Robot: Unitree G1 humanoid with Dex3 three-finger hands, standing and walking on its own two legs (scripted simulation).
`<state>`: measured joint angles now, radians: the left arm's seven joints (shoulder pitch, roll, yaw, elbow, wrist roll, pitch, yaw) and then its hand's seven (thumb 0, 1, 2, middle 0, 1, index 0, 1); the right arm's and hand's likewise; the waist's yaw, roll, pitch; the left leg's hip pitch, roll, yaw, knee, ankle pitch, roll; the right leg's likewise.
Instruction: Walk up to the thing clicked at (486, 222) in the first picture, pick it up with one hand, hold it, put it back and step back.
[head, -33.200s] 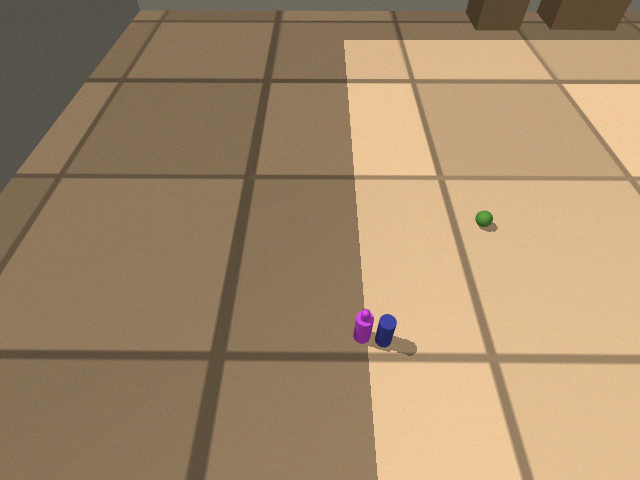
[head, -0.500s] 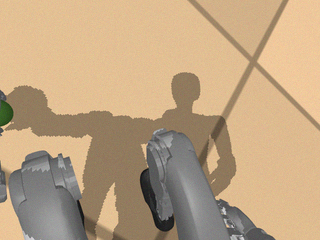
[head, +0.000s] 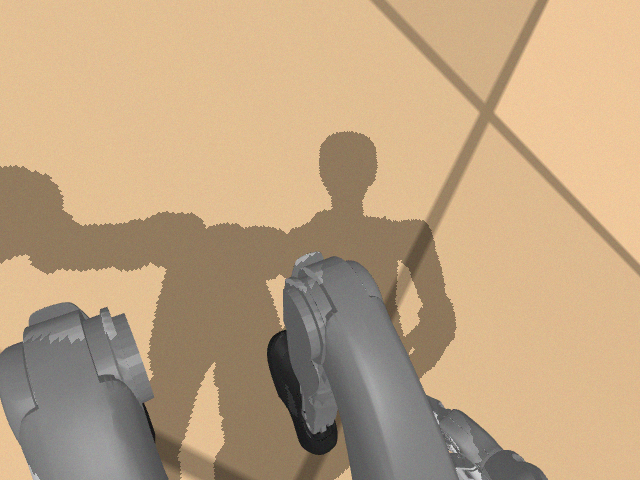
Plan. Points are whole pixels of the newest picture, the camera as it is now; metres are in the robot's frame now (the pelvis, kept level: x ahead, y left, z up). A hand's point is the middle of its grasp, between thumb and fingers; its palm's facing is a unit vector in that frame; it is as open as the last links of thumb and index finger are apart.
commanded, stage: open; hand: left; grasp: from above
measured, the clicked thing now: out of the picture +0.42 +0.32 -0.26
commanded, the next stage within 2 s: withdraw in 0.98 s
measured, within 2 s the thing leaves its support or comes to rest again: neither
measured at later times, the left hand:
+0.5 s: hand out of the picture +0.40 +0.33 -0.25, palm faces -0.43 -0.17 -0.89, open 12.3 cm
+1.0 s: hand out of the picture +0.40 +0.33 -0.25, palm faces -0.42 -0.17 -0.89, open 13.9 cm
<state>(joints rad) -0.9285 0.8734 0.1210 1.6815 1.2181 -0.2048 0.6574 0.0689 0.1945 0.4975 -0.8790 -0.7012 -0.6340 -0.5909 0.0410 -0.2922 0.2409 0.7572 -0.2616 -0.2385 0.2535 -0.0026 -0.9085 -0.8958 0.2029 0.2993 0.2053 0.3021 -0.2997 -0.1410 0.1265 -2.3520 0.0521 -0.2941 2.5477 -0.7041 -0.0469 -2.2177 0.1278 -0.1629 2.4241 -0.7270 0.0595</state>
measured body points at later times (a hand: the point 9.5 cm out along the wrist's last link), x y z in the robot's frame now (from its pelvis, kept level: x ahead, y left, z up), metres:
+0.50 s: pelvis +0.00 +0.00 +0.00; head +0.25 +0.13 +0.35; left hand +0.42 +0.34 -0.19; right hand +0.08 -0.24 -0.07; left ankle +0.06 +0.14 -0.27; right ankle +0.10 -0.12 -0.27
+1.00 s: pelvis +0.00 +0.00 +0.00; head +0.25 +0.13 +0.34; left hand +0.42 +0.33 -0.20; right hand +0.08 -0.25 -0.07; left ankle +0.06 +0.14 -0.27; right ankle +0.10 -0.12 -0.27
